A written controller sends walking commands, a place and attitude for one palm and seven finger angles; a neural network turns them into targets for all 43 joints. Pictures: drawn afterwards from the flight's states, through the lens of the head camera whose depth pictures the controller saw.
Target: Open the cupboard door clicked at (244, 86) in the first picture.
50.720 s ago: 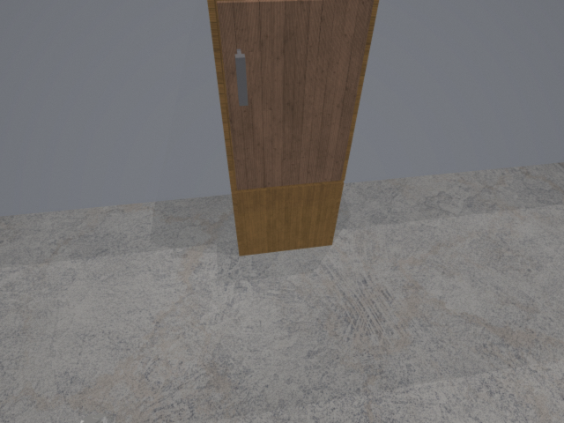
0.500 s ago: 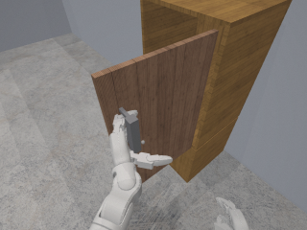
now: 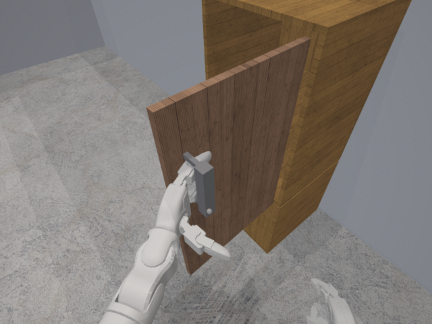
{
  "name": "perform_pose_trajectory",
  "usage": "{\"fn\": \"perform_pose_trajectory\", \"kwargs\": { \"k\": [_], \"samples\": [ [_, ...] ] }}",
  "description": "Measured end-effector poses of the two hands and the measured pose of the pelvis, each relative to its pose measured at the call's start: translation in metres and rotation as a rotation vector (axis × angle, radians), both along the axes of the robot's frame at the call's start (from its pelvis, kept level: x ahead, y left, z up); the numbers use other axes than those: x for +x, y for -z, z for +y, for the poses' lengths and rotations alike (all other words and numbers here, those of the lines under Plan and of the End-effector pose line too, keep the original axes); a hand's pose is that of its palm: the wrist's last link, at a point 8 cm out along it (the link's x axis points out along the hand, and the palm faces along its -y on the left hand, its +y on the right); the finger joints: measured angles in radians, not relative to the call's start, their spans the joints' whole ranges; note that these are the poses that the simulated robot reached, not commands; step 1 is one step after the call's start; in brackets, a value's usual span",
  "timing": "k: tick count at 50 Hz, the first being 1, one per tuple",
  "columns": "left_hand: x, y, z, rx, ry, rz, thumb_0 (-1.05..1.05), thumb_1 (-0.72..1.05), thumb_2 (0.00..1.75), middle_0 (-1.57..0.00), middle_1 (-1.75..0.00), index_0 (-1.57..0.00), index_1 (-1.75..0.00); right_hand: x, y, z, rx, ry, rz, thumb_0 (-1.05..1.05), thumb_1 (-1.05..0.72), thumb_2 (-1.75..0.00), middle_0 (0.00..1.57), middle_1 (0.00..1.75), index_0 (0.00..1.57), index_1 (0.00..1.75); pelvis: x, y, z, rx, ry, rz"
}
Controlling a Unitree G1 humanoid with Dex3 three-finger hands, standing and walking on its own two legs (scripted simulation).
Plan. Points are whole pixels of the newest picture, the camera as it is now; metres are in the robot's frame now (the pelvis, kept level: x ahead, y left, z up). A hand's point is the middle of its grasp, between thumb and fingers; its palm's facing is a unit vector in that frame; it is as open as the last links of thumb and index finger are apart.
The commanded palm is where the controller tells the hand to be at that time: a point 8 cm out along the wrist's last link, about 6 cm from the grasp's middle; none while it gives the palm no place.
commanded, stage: slide the hand sideways off the handle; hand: left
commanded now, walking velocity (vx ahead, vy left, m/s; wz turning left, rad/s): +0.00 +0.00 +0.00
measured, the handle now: (198, 184) +0.35 +0.06 +0.10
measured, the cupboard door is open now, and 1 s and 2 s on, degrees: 93 90 90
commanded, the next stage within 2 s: draw the hand back to the body in 0.94 s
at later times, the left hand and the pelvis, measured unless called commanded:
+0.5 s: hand (191, 220) +0.27 +0.06 +0.10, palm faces -0.08 -1.00 +0.03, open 15.9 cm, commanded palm +0.23 +0.13 +0.09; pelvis +0.03 -0.01 +0.01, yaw -2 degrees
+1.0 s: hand (158, 253) +0.21 +0.11 +0.09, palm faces -0.04 -1.00 -0.02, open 16.3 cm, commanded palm +0.19 +0.16 +0.09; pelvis +0.03 -0.02 -0.01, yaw +0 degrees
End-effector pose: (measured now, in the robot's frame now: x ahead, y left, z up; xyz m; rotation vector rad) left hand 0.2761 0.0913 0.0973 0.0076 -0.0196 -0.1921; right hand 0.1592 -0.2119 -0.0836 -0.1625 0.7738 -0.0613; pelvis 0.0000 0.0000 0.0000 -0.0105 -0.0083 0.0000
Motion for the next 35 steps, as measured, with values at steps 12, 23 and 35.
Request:
{"fn": "perform_pose_trajectory", "kwargs": {
  "k": [12,23,35],
  "samples": [
    [-0.017,0.000,0.002,-0.029,-0.085,-0.010,-0.01,-0.50,0.30,-0.20,-0.32,-0.19,-0.33,0.001,-0.015,-0.004,0.012,0.011,-0.045,0.01,-0.91,-0.90,0.20,0.30,0.20,0.30,0.006,-0.004,-0.004,0.011,0.039,0.000],
    [-0.022,0.000,0.023,-0.032,-0.093,0.017,-0.01,-0.50,0.30,-0.22,-0.33,-0.23,-0.34,0.024,-0.020,-0.013,-0.001,0.015,-0.073,0.01,-0.91,-0.90,0.20,0.30,0.20,0.30,0.021,-0.006,-0.009,0.010,0.039,0.015],
    [-0.056,0.004,0.052,0.015,-0.166,0.028,-0.01,-0.50,0.30,-0.20,-0.32,-0.20,-0.32,0.047,-0.018,-0.020,-0.004,-0.025,-0.121,0.01,-0.91,-0.90,0.20,0.30,0.20,0.30,0.034,0.001,-0.016,0.014,0.018,0.050]
  ]
}}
